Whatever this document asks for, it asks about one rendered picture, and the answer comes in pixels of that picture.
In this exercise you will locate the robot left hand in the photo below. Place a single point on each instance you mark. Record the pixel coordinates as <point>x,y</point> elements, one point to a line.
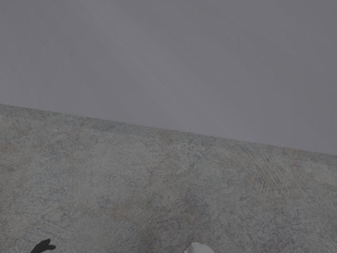
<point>43,246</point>

